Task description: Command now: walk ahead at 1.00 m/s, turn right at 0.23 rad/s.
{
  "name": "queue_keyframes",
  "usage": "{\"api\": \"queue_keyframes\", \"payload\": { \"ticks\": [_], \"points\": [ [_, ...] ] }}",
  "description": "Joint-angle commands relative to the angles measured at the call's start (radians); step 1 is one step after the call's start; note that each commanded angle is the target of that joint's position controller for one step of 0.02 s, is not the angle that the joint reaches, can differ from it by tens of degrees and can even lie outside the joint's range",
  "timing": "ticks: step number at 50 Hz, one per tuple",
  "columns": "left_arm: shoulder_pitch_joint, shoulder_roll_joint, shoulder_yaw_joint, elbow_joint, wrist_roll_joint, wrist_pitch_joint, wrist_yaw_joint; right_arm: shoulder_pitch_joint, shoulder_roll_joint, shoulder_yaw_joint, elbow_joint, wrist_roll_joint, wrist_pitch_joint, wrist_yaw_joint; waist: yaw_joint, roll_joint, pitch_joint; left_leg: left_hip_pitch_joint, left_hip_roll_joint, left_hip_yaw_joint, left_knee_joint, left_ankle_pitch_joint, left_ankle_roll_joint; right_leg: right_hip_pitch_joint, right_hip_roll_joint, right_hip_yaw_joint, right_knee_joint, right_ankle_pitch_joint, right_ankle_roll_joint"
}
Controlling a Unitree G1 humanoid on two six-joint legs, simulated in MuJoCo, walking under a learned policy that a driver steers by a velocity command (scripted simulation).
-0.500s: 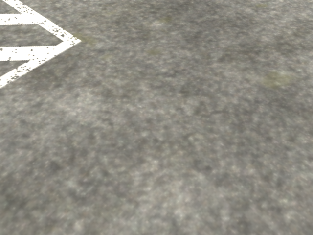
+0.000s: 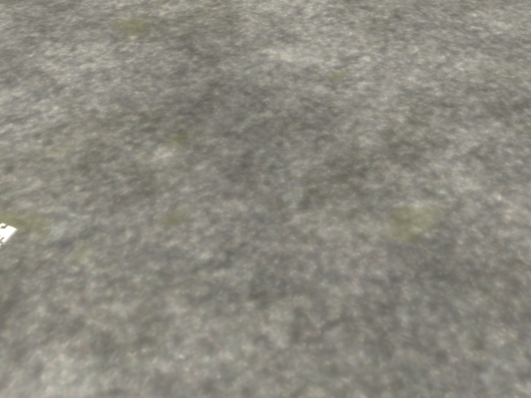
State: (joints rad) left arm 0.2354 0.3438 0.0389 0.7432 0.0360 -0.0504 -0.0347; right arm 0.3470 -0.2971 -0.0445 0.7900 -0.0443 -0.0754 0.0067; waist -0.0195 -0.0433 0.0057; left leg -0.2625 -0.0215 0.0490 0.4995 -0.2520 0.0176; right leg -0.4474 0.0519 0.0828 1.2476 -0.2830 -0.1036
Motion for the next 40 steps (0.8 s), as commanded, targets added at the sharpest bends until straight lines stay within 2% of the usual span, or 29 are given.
{"api": "queue_keyframes", "payload": {
  "ticks": [1, 5, 7, 9, 11, 12, 13, 14, 15, 16, 17, 18, 19, 21, 23, 26, 27, 28, 29, 30, 32, 33, 34, 35, 36, 37, 38, 39, 40],
  "points": [
    [-0.054, 0.004, -0.016, -0.101, 0.010, 0.004, -0.019, 0.070, -0.078, -0.013, 0.005, 0.021, -0.036, 0.005, 0.022, 0.121, 0.056, 0.139, 0.235, -0.349, -0.344, -0.127, 0.131, -0.287, -0.072, 0.068, -0.068, 0.029, 0.019],
    [-0.256, 0.010, -0.038, -0.179, 0.006, -0.007, -0.032, 0.092, -0.095, -0.013, 0.034, 0.033, -0.051, 0.013, 0.010, 0.088, 0.123, 0.094, 0.174, -0.134, -0.450, 0.173, 0.134, -0.271, -0.081, -0.054, -0.401, 0.240, 0.044],
    [-0.327, -0.014, -0.055, -0.197, -0.002, -0.014, -0.045, 0.126, -0.104, -0.013, 0.056, 0.042, -0.058, 0.014, -0.007, 0.089, 0.133, 0.062, 0.181, -0.085, -0.533, 0.332, 0.130, -0.127, -0.088, -0.141, -0.551, 0.351, 0.025],
    [-0.357, -0.017, -0.058, -0.197, -0.005, -0.016, -0.041, 0.169, -0.118, -0.011, 0.086, 0.046, -0.058, 0.014, -0.018, 0.082, 0.127, 0.151, 0.185, -0.058, -0.519, 0.562, 0.125, -0.067, -0.069, -0.175, -0.618, 0.389, 0.002],
    [-0.313, 0.014, -0.048, -0.188, 0.006, -0.020, -0.020, 0.175, -0.175, -0.019, 0.104, 0.040, -0.049, 0.004, 0.029, 0.123, 0.063, 0.276, 0.210, -0.054, -0.366, 0.996, 0.124, 0.024, -0.014, -0.179, -0.658, 0.287, -0.018],
    [-0.222, 0.048, -0.033, -0.163, 0.013, -0.021, -0.005, 0.173, -0.206, -0.025, 0.111, 0.035, -0.041, -0.005, 0.082, 0.151, -0.012, 0.310, 0.221, -0.062, -0.224, 1.137, 0.114, 0.137, 0.013, -0.162, -0.666, 0.214, -0.029],
    [-0.037, 0.084, -0.012, -0.104, 0.013, -0.021, 0.013, 0.157, -0.226, -0.029, 0.114, 0.030, -0.028, -0.014, 0.166, 0.165, -0.112, 0.278, 0.216, -0.068, -0.005, 1.150, 0.106, 0.335, 0.033, -0.148, -0.671, 0.145, -0.035],
    [0.164, 0.128, 0.011, -0.042, 0.019, -0.021, 0.032, 0.119, -0.208, -0.025, 0.100, 0.028, -0.021, -0.016, 0.263, 0.146, -0.201, 0.109, 0.179, -0.063, 0.278, 0.944, 0.095, 0.591, -0.052, -0.076, -0.675, 0.113, -0.043],
    [0.312, 0.213, 0.037, -0.012, 0.039, -0.026, 0.052, 0.141, -0.085, -0.002, 0.065, 0.014, -0.025, -0.013, 0.247, -0.061, -0.343, -0.093, 0.082, -0.056, 0.657, 0.240, 0.112, 0.803, -0.325, 0.211, -0.677, -0.195, -0.034],
    [0.238, 0.234, 0.044, -0.034, 0.045, -0.020, 0.047, 0.263, -0.016, 0.011, 0.029, 0.076, -0.024, -0.001, 0.126, -0.252, -0.479, -0.372, -0.029, -0.135, 0.944, -0.209, 0.100, 0.929, -0.521, 0.748, -0.904, -0.443, -0.125],
    [0.136, 0.146, 0.040, -0.044, 0.025, -0.018, 0.041, 0.134, -0.108, -0.007, 0.033, 0.059, -0.014, -0.009, 0.132, -0.075, -0.298, -0.474, 0.047, -0.144, 0.947, -0.086, 0.111, 0.783, -0.451, 0.647, -0.973, -0.492, -0.110],
    [0.075, 0.071, 0.023, -0.033, 0.017, -0.029, 0.038, 0.048, -0.102, -0.008, 0.020, 0.053, -0.011, -0.002, 0.112, -0.008, -0.134, -0.477, 0.083, -0.133, 0.879, 0.000, 0.106, 0.614, -0.415, 0.462, -0.984, -0.325, -0.097],
    [0.058, 0.044, 0.021, -0.013, 0.019, -0.039, 0.034, 0.027, -0.074, -0.002, 0.023, 0.048, -0.003, 0.006, 0.080, 0.040, -0.052, -0.440, 0.113, -0.131, 0.835, 0.019, 0.097, 0.487, -0.381, 0.344, -1.017, -0.151, -0.084],
    [0.062, 0.007, 0.011, 0.019, 0.005, -0.059, 0.038, 0.042, -0.032, 0.000, 0.028, 0.026, 0.035, 0.022, 0.019, 0.012, 0.024, -0.370, 0.144, -0.123, 0.799, 0.011, 0.070, 0.331, -0.342, 0.147, -1.055, 0.097, -0.055],
    [0.069, -0.023, 0.004, 0.049, -0.022, -0.080, 0.032, -0.004, -0.006, -0.003, 0.004, 0.019, 0.065, 0.024, -0.017, 0.008, 0.078, -0.393, 0.153, -0.097, 0.742, -0.014, 0.044, 0.301, -0.328, -0.026, -1.036, 0.576, -0.034],
    [0.003, -0.025, 0.002, 0.052, -0.031, -0.086, 0.037, -0.121, 0.030, 0.011, -0.063, 0.021, 0.063, 0.043, -0.047, -0.048, 0.098, -0.354, 0.105, 0.004, 0.500, 0.170, 0.035, 0.237, -0.228, -0.261, -1.042, 0.807, 0.007],
    [-0.148, 0.016, 0.018, -0.012, -0.038, -0.073, 0.058, -0.119, 0.001, 0.000, -0.072, 0.115, 0.037, 0.032, -0.053, -0.086, 0.096, -0.310, 0.096, -0.005, 0.385, 0.239, 0.020, 0.209, -0.176, -0.303, -1.040, 0.710, 0.035],
    [-0.143, 0.048, 0.024, -0.024, -0.044, -0.068, 0.077, -0.141, -0.016, -0.001, -0.073, 0.104, 0.020, 0.037, -0.041, -0.041, 0.065, -0.217, 0.057, 0.046, 0.263, 0.355, 0.011, 0.196, -0.161, -0.330, -0.998, 0.736, 0.047],
    [-0.090, 0.088, 0.032, -0.017, -0.049, -0.066, 0.095, -0.144, -0.024, -0.009, -0.081, 0.078, 0.012, 0.046, -0.033, -0.021, 0.015, -0.136, 0.006, 0.091, 0.193, 0.431, 0.006, 0.229, -0.165, -0.332, -0.944, 0.847, 0.057],
    [-0.060, 0.124, 0.041, -0.015, -0.057, -0.060, 0.105, -0.118, -0.037, -0.019, -0.089, 0.068, 0.015, 0.055, -0.045, -0.037, -0.031, -0.071, -0.025, 0.103, 0.159, 0.449, 0.012, 0.274, -0.183, -0.324, -0.881, 0.936, 0.073],
    [-0.087, 0.165, 0.058, -0.041, -0.077, -0.040, 0.107, 0.037, -0.120, -0.058, -0.073, 0.066, 0.039, 0.062, -0.127, -0.081, -0.115, 0.116, -0.070, 0.100, 0.155, 0.387, 0.053, 0.300, -0.216, -0.301, -0.670, 1.060, 0.092],
    [-0.118, 0.149, 0.056, -0.054, -0.078, -0.033, 0.098, 0.181, -0.190, -0.092, -0.045, 0.065, 0.054, 0.053, -0.202, -0.055, -0.170, 0.286, -0.069, 0.055, 0.153, 0.396, 0.095, 0.243, -0.216, -0.281, -0.455, 0.982, 0.097],
    [-0.128, 0.076, 0.038, -0.048, -0.080, -0.033, 0.075, 0.225, -0.212, -0.103, -0.028, 0.070, 0.066, 0.032, -0.217, 0.096, -0.119, 0.382, -0.023, -0.021, 0.044, 0.501, 0.139, 0.120, -0.123, -0.273, -0.147, 0.363, 0.138],
    [-0.086, -0.049, 0.005, -0.079, -0.021, -0.040, 0.046, 0.143, -0.247, -0.096, -0.057, 0.045, 0.063, 0.014, -0.108, 0.397, -0.042, 0.418, 0.065, -0.245, 0.097, 1.073, 0.216, -0.126, 0.056, -0.230, 0.259, -0.420, 0.173],
    [0.169, -0.022, -0.007, -0.103, -0.036, -0.051, 0.035, 0.033, -0.295, -0.084, -0.161, -0.025, 0.024, 0.023, 0.028, 0.359, -0.355, 0.588, 0.335, -0.768, -0.008, 0.994, 0.468, -0.261, 0.091, 0.036, 0.455, -0.406, 0.191],
    [0.112, 0.108, 0.013, -0.110, -0.041, -0.053, 0.032, -0.070, -0.272, -0.096, -0.238, 0.002, 0.028, 0.036, -0.012, 0.167, -0.409, 0.538, 0.336, -0.854, -0.132, 0.590, 0.472, -0.239, 0.044, 0.107, 0.399, -0.312, 0.160],
    [-0.003, 0.137, 0.026, -0.135, -0.046, -0.045, 0.039, -0.130, -0.221, -0.085, -0.254, 0.041, 0.028, 0.037, 0.007, 0.030, -0.239, 0.379, 0.278, -0.791, -0.179, 0.334, 0.423, -0.287, 0.015, 0.096, 0.287, -0.240, 0.145],
    [-0.042, 0.124, 0.028, -0.133, -0.030, -0.031, 0.056, -0.165, -0.186, -0.074, -0.257, 0.070, 0.029, 0.031, 0.039, -0.070, -0.174, 0.250, 0.233, -0.744, -0.198, 0.243, 0.368, -0.257, -0.023, 0.095, 0.203, -0.193, 0.149],
    [-0.053, 0.116, 0.030, -0.137, -0.025, -0.016, 0.066, -0.183, -0.185, -0.074, -0.262, 0.070, 0.032, 0.023, 0.060, -0.055, -0.125, 0.132, 0.200, -0.689, -0.199, 0.319, 0.346, -0.211, -0.030, 0.097, 0.129, -0.175, 0.157]
  ]
}}
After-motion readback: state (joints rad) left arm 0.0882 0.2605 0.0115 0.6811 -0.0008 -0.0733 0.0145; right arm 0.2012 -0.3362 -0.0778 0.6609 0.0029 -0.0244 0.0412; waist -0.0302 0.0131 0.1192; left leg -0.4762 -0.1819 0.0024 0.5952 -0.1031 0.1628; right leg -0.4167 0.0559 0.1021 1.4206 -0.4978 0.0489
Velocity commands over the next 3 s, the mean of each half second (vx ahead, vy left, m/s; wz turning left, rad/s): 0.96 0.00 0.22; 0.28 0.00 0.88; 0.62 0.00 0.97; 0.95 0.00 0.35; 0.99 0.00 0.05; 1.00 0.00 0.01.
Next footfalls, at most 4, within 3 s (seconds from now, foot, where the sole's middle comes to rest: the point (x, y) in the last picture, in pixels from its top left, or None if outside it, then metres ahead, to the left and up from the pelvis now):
0.28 right None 0.47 -0.09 -0.77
0.68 left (222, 291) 0.81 0.12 -0.77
1.14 right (258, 239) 0.99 0.02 -0.77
1.68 left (109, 262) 0.91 0.46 -0.77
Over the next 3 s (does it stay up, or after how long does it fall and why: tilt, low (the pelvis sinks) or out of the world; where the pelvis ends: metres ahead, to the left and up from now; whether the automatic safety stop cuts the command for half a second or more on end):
stays up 1.25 1.58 -0.02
